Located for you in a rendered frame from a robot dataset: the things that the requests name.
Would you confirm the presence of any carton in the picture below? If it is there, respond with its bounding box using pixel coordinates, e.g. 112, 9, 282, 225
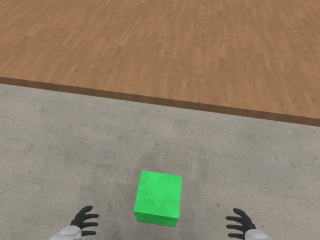
133, 170, 182, 227

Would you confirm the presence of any left robot forearm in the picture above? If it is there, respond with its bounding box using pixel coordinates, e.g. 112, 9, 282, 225
49, 225, 82, 240

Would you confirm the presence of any right robot forearm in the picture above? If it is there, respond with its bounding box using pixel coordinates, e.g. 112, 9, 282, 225
245, 229, 275, 240

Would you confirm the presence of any right robot hand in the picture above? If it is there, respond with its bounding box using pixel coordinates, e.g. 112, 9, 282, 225
226, 208, 256, 240

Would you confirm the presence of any left robot hand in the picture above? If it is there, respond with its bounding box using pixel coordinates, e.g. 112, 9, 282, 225
70, 205, 99, 236

